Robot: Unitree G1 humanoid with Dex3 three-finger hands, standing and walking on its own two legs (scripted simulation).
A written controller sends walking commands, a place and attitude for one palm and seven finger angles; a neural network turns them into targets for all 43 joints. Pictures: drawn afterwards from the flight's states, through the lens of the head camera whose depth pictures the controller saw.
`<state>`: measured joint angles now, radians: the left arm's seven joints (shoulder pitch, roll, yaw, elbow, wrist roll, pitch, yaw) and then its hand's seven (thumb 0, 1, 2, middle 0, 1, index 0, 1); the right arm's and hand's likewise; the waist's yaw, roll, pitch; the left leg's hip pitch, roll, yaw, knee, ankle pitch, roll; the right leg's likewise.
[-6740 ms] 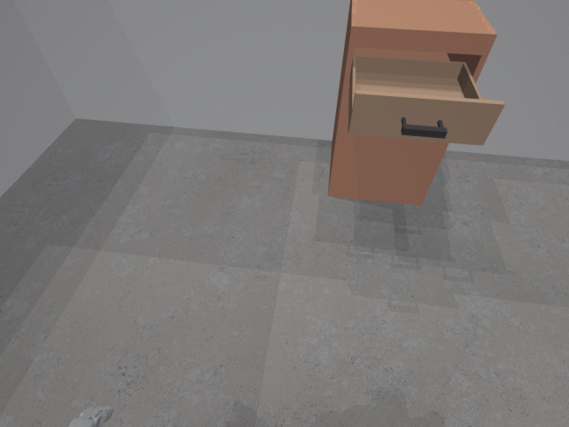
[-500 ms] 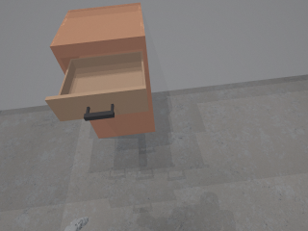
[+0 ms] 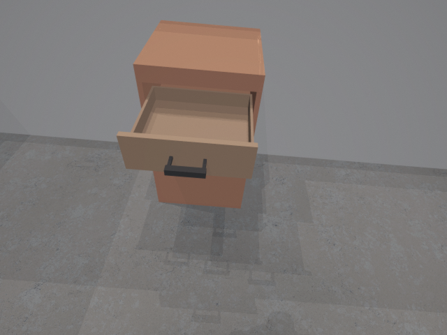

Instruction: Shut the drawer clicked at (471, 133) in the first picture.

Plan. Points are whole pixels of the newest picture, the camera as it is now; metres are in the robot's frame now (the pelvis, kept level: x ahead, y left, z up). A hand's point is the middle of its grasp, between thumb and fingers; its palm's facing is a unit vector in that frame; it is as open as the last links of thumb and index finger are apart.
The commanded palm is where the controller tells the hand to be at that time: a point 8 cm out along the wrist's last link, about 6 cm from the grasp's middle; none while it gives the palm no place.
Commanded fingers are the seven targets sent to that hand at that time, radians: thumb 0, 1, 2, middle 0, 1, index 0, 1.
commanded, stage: take the last steps up to it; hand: left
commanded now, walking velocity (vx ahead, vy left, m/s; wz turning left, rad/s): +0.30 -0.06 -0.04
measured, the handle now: (186, 166) +0.59 +0.15 -0.11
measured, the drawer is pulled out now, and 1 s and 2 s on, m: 0.30 0.30 0.30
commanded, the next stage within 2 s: come to a stop and stand still in 0.72 s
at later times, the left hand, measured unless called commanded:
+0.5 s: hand (178, 293) +0.25 +0.11 -0.17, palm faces +0.03 -0.98 -0.20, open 7.3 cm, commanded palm none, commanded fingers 0.00 0.90 0.90 -0.20 -0.30 -0.20 -0.30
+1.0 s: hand (172, 286) +0.27 +0.13 -0.18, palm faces +0.08 -0.99 -0.15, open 7.4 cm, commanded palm none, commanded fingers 0.00 0.90 0.90 -0.20 -0.30 -0.20 -0.30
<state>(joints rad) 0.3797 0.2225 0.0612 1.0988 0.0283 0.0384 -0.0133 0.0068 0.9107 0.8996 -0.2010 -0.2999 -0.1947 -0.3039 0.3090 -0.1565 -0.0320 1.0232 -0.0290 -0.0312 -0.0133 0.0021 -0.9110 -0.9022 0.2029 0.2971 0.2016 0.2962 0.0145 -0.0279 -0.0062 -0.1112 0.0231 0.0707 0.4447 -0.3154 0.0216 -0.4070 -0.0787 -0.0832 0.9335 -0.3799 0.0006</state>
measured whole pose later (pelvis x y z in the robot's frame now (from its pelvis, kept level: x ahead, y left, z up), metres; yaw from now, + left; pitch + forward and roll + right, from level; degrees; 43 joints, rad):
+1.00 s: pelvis +0.30 -0.03 +0.00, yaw +0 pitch -1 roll +0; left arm 0.31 0.14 0.03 1.14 0.01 0.01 0.03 0.00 0.91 0.90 -0.20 -0.30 -0.19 -0.30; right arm 0.15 -0.14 -0.02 1.05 -0.01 -0.04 -0.05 -0.02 -0.96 -0.90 0.21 0.30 0.21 0.30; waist 0.04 -0.04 0.06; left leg -0.19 0.01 0.13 0.43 -0.22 0.05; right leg -0.32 -0.06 -0.04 0.82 -0.43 0.02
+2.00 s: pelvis +0.26 -0.07 +0.00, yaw +0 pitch +1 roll +2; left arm 0.33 0.16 0.03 1.13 0.02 0.03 0.01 0.00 0.91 0.90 -0.20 -0.30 -0.19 -0.30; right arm 0.36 -0.09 0.01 1.13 -0.02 0.00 -0.04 0.00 -0.91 -0.90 0.20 0.30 0.20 0.30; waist 0.01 -0.03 -0.03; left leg -0.12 -0.01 0.00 0.35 -0.24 -0.01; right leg -0.31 -0.03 -0.03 0.69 -0.36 0.01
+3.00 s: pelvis +0.21 -0.06 -0.06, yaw +0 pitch +10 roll +1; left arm 0.35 0.11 0.05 0.17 -0.20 -0.60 -0.22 0.00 0.91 0.90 -0.34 -0.45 -0.33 -0.46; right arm 0.17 -0.26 -0.06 0.60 0.00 -0.31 0.00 0.01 -0.91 -0.90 0.21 0.30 0.20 0.30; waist -0.01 -0.02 -0.14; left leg -0.71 0.00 0.03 0.98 -0.44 0.00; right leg -0.75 -0.03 -0.04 1.00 -0.43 -0.03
